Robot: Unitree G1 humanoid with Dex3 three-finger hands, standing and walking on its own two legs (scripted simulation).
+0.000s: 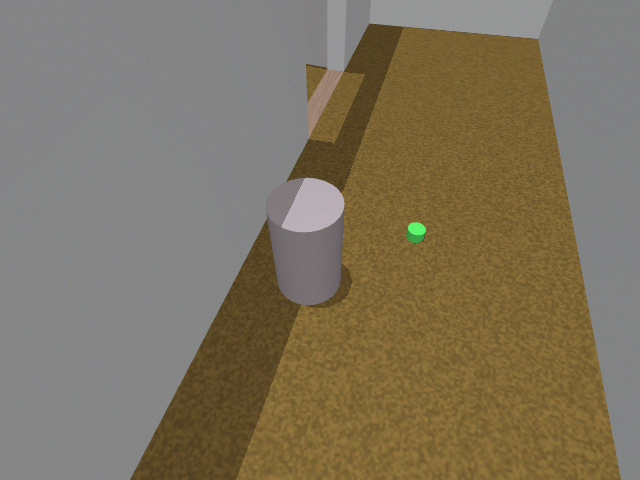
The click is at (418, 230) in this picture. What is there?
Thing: low tin
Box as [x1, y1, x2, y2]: [406, 222, 425, 242]
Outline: 414,222 409,224 406,237 412,242 419,242 423,238 425,228 422,224
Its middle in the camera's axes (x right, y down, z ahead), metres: +0.42 -0.04 +1.66
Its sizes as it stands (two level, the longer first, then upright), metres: 0.075 0.075 0.050
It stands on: the floor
